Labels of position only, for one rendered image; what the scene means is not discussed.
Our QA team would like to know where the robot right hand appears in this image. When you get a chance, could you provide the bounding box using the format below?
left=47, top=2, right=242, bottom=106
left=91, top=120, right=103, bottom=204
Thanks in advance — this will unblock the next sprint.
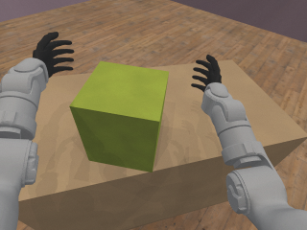
left=191, top=55, right=222, bottom=93

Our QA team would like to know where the robot right upper arm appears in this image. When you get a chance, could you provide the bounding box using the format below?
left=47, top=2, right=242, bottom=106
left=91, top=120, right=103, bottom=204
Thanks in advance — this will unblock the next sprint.
left=225, top=165, right=307, bottom=230

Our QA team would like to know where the pedestal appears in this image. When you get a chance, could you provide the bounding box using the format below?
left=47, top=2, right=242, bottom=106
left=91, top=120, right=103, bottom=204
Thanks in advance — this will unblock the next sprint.
left=18, top=59, right=307, bottom=230

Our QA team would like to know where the carton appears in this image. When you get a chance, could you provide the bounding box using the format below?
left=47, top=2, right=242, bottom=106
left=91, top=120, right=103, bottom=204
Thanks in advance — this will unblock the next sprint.
left=69, top=61, right=169, bottom=173

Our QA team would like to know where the robot left upper arm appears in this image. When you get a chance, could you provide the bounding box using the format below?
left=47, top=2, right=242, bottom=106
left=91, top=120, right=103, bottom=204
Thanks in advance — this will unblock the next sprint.
left=0, top=138, right=39, bottom=230

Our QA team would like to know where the robot left hand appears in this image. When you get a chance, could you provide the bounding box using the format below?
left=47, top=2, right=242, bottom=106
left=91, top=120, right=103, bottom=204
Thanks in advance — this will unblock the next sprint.
left=33, top=32, right=74, bottom=78

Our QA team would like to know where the robot right forearm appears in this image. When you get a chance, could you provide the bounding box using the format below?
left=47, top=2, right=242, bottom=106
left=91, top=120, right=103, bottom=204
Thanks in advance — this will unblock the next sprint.
left=201, top=82, right=288, bottom=202

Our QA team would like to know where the robot left forearm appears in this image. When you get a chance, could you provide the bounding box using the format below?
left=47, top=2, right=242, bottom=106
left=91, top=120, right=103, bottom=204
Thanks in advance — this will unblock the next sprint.
left=0, top=57, right=49, bottom=141

